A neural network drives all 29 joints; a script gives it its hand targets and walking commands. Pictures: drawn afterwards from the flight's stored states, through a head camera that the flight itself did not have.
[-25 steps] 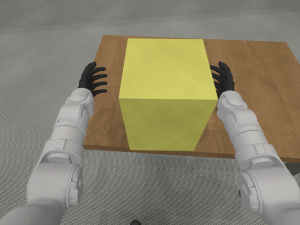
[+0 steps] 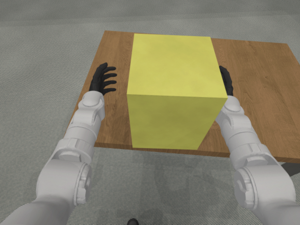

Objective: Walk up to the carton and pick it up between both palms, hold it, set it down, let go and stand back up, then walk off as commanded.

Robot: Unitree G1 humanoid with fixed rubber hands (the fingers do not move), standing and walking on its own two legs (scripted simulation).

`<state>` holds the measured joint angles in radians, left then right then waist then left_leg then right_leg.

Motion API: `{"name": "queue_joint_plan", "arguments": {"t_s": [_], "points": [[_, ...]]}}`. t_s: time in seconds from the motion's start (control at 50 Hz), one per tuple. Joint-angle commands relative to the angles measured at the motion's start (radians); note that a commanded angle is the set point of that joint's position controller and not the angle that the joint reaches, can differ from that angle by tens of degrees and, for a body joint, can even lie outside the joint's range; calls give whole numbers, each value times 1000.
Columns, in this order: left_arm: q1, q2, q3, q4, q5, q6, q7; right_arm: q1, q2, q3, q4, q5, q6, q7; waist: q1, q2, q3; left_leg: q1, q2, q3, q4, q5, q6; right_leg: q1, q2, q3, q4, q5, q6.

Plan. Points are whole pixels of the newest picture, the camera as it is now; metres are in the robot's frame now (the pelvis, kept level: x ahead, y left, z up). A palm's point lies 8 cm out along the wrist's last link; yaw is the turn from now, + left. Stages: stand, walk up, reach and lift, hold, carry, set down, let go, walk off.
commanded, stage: reach and lift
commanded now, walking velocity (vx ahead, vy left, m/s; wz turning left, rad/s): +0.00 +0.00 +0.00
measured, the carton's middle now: (168, 96) +0.45 -0.05 +0.07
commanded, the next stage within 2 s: none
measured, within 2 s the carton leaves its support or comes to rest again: leaves its support in 1.96 s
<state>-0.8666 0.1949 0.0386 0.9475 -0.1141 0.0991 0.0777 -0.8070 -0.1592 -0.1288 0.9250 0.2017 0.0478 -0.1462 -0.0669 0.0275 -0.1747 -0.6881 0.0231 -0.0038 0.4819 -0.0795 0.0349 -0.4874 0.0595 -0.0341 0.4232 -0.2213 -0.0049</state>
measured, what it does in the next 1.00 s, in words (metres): stands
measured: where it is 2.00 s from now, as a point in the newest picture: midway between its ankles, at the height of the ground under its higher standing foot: outside the picture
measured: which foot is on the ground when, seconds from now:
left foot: down 0.00-1.00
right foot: down 0.00-1.00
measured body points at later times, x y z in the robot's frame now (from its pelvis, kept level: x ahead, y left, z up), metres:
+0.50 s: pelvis -0.01 +0.00 +0.00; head +0.06 +0.02 +0.44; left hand +0.46 +0.10 +0.07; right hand +0.43 -0.19 +0.09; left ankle +0.08 +0.09 -0.73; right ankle -0.02 -0.12 -0.73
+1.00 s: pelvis +0.02 -0.01 +0.01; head +0.04 +0.00 +0.46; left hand +0.44 +0.11 +0.08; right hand +0.41 -0.18 +0.09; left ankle +0.08 +0.09 -0.73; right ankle -0.02 -0.12 -0.73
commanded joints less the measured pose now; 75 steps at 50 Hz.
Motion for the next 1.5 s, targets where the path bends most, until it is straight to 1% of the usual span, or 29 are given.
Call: {"name": "queue_joint_plan", "arguments": {"t_s": [0.0, 0.04, 0.1, 0.2, 0.24, 0.32, 0.4, 0.46, 0.48, 0.52, 0.58, 0.6, 0.66, 0.7, 0.74, 0.78, 0.82, 0.86, 0.96, 1.02, 1.06, 1.14, 1.2, 1.28, 1.4, 1.48], "points": [[-598, 132, 8, -178, 2, -65, 31, -540, -200, -39, -194, -20, -56, 7, -20, 58, -734, 834, 28, -41, 28, 210, -99, -108, -5, -37, -66, 219, 53], [-604, 118, 0, -156, -6, -73, 37, -552, -193, -42, -189, -25, -59, 9, -18, 52, -746, 837, 31, -40, 30, 210, -99, -121, -5, -39, -63, 214, 49], [-606, 92, -4, -132, -9, -88, 39, -557, -171, -34, -175, -30, -64, 12, -14, 44, -771, 848, 33, -38, 41, 241, -98, -126, -6, -38, -56, 237, 46], [-625, 43, 5, -140, 8, -119, 35, -584, -121, -32, -182, -45, -85, 10, -11, 46, -822, 858, 35, -39, 63, 307, -98, -110, -6, -34, -44, 290, 48], [-637, 23, 15, -146, 22, -133, 33, -595, -95, -37, -185, -58, -92, 11, -8, 46, -834, 855, 37, -38, 66, 315, -96, -106, -5, -33, -43, 294, 50], [-651, -21, 50, -141, 77, -162, 27, -602, -36, -59, -164, -106, -109, 22, 1, 48, -822, 850, 38, -27, 54, 301, -94, -82, -11, -30, -47, 283, 50], [-666, -51, 109, -124, 154, -192, 23, -604, 34, -98, -143, -181, -128, 32, 12, 35, -802, 822, 35, -4, 32, 269, -84, -25, -21, -23, -53, 282, 51], [-662, -54, 164, -110, 219, -207, 21, -590, 81, -127, -140, -238, -145, 30, 26, 21, -793, 792, 29, 20, 14, 258, -74, 52, -31, -12, -53, 332, 59], [-660, -66, 175, -98, 236, -211, 17, -587, 100, -138, -134, -257, -149, 32, 26, 18, -781, 782, 26, 28, 5, 253, -72, 75, -35, -10, -52, 351, 61], [-662, -119, 178, -92, 262, -219, -1, -589, 155, -157, -135, -293, -160, 40, 21, 17, -779, 780, 21, 39, -11, 253, -71, 116, -43, -8, -52, 392, 63], [-683, -239, 194, -84, 320, -231, -40, -602, 284, -183, -139, -369, -185, 68, 23, 22, -778, 800, 15, 55, -30, 258, -73, 163, -51, -12, -56, 432, 62], [-686, -297, 194, -77, 344, -235, -57, -604, 348, -183, -138, -400, -194, 82, 25, 23, -774, 810, 13, 61, -36, 261, -74, 179, -54, -14, -59, 448, 61], [-674, -546, 196, -42, 437, -244, -125, -606, 617, -163, -118, -513, -224, 152, 40, 28, -754, 855, 8, 82, -47, 298, -79, 237, -59, -27, -56, 538, 63], [-637, -641, 193, -20, 474, -250, -155, -596, 722, -128, -121, -552, -237, 190, 59, 32, -736, 860, 4, 94, -50, 328, -83, 293, -60, -32, -46, 609, 69], [-613, -681, 197, -12, 494, -252, -167, -577, 762, -135, -102, -593, -249, 211, 65, 46, -684, 880, 7, 92, -61, 339, -82, 282, -59, -39, -50, 616, 75], [-599, -697, 196, -14, 496, -246, -172, -555, 772, -152, -80, -619, -258, 218, 67, 49, -610, 926, 16, 87, -66, 358, -79, 220, -57, -44, -65, 579, 76], [-590, -700, 203, -22, 496, -236, -177, -543, 777, -155, -68, -628, -263, 222, 73, 38, -533, 941, 21, 92, -77, 349, -74, 205, -54, -44, -84, 543, 74], [-586, -690, 212, -23, 490, -228, -186, -538, 788, -152, -66, -630, -263, 220, 73, 7, -466, 911, 21, 102, -95, 310, -63, 247, -56, -39, -94, 547, 78], [-596, -674, 208, -41, 463, -211, -210, -535, 816, -151, -75, -638, -255, 206, 50, -62, -418, 822, 17, 120, -146, 188, -34, 366, -70, -21, -102, 581, 94], [-604, -667, 200, -60, 456, -209, -216, -527, 832, -141, -81, -643, -252, 200, 39, -77, -446, 783, 14, 125, -164, 159, -26, 433, -79, -13, -98, 618, 102], [-600, -665, 196, -72, 459, -206, -219, -515, 841, -135, -82, -647, -251, 198, 39, -71, -467, 760, 13, 127, -174, 152, -24, 472, -86, -8, -96, 640, 105], [-584, -680, 174, -98, 465, -197, -216, -506, 846, -129, -85, -644, -261, 198, 41, -33, -509, 771, 13, 126, -173, 190, -33, 475, -84, -15, -101, 642, 101], [-571, -691, 157, -117, 468, -190, -209, -505, 840, -127, -87, -641, -274, 199, 44, -2, -524, 802, 15, 124, -162, 234, -42, 443, -79, -25, -111, 621, 94], [-553, -698, 151, -126, 472, -179, -201, -510, 820, -134, -81, -631, -287, 201, 47, 21, -502, 830, 18, 126, -151, 271, -55, 411, -67, -37, -129, 568, 82], [-535, -701, 159, -129, 475, -163, -191, -515, 783, -145, -60, -621, -295, 205, 55, 23, -450, 863, 27, 129, -146, 295, -60, 356, -52, -50, -152, 474, 66], [-536, -708, 151, -142, 470, -162, -182, -523, 768, -142, -53, -615, -301, 209, 63, 21, -466, 883, 35, 129, -137, 323, -62, 322, -41, -54, -158, 426, 55]]}}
